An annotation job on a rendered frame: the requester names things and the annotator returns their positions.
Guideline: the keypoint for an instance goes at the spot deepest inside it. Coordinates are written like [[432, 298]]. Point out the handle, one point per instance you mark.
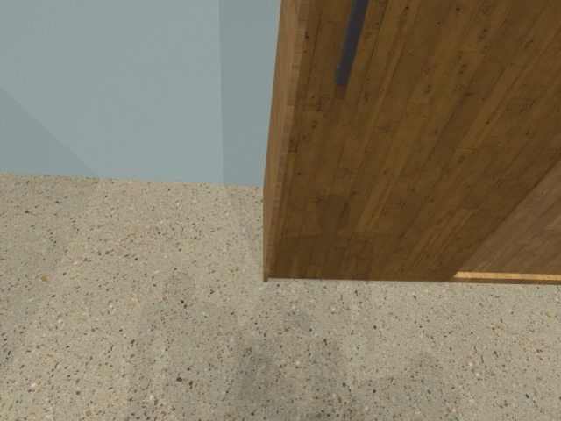
[[351, 40]]

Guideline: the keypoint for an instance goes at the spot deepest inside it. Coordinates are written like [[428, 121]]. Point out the wardrobe door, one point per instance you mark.
[[451, 116], [529, 240]]

